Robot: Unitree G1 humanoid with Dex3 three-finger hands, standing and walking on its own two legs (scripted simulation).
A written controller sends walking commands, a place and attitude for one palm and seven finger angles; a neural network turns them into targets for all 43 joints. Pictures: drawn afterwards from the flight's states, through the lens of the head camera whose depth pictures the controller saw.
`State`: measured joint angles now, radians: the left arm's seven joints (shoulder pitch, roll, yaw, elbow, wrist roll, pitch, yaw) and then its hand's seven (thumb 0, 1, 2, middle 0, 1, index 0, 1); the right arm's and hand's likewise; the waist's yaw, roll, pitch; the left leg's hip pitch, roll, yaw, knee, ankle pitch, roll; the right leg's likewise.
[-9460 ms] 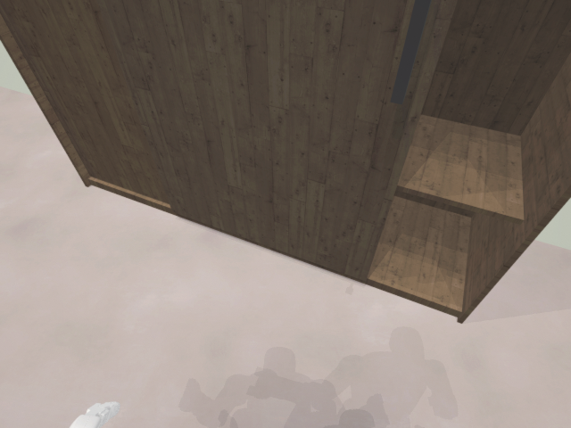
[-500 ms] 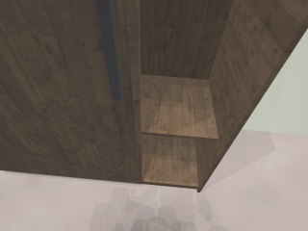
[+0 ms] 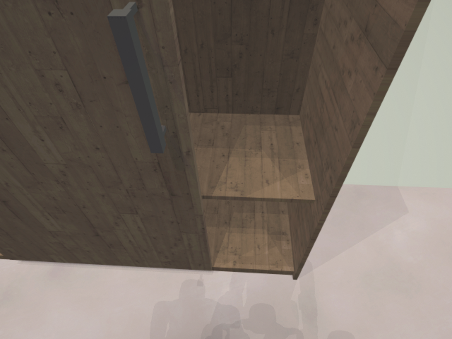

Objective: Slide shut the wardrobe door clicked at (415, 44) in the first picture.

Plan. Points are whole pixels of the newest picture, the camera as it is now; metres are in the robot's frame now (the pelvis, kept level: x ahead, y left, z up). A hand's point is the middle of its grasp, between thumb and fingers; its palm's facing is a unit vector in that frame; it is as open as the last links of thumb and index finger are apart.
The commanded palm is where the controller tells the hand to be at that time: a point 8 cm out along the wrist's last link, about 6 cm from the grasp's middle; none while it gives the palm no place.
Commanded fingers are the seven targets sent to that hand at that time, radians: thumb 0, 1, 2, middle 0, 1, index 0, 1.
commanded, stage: come to a stop and stand still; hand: left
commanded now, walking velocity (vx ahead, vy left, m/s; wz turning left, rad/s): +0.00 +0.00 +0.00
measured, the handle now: (146, 87) +0.48 +0.17 +0.21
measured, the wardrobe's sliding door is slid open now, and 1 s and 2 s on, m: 0.36 0.36 0.36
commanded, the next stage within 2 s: look again from close up in 1.52 s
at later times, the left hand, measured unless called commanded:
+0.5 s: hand out of the picture -0.03 +0.17 -0.17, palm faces +0.01 -0.98 -0.21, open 7.4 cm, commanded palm none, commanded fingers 0.00 0.90 0.90 -0.20 -0.30 -0.20 -0.30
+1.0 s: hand out of the picture +0.00 +0.21 -0.18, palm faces -0.06 -0.98 -0.21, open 7.4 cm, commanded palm none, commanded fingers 0.00 0.90 0.90 -0.20 -0.30 -0.20 -0.30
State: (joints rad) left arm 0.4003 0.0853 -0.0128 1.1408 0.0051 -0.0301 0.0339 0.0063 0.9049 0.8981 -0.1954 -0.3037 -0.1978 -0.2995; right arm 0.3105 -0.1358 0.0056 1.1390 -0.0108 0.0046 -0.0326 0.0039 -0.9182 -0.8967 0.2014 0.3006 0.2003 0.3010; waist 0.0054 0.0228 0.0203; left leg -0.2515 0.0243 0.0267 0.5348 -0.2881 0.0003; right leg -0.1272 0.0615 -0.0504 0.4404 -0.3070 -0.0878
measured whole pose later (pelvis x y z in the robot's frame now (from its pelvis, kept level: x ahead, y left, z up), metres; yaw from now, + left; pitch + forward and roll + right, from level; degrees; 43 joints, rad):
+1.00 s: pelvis -0.01 +0.03 -0.01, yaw -4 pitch +0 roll +0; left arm 0.32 0.16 0.00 1.06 0.02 0.00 0.02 0.01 0.91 0.90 -0.19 -0.30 -0.20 -0.30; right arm 0.33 -0.17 0.01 1.09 -0.03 -0.01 -0.03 0.00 -0.91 -0.90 0.20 0.30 0.20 0.30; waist -0.01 0.01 0.00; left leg -0.25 0.00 0.09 0.57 -0.32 0.03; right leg -0.25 0.02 -0.04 0.58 -0.33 -0.04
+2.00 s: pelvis +0.01 +0.02 +0.00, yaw -3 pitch -1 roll +0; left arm 0.33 0.14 -0.02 1.12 0.01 -0.02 0.04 0.00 0.90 0.90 -0.20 -0.30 -0.20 -0.30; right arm 0.29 -0.14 0.03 1.15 -0.01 -0.02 -0.03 0.00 -0.92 -0.90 0.20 0.30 0.20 0.30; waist 0.01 -0.01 0.01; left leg -0.13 0.00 0.07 0.41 -0.26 0.02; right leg -0.12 0.03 -0.06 0.41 -0.28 -0.05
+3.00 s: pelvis -0.01 +0.03 +0.00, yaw -3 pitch -1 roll +0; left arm 0.35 0.12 -0.02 1.13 0.01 -0.02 0.04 0.00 0.91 0.90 -0.20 -0.30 -0.20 -0.30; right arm 0.32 -0.12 0.03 1.15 -0.01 -0.03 -0.04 0.00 -0.91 -0.90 0.20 0.30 0.20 0.30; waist 0.01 0.00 0.01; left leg -0.16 -0.02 0.06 0.41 -0.24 0.03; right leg -0.15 0.02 -0.06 0.43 -0.27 -0.04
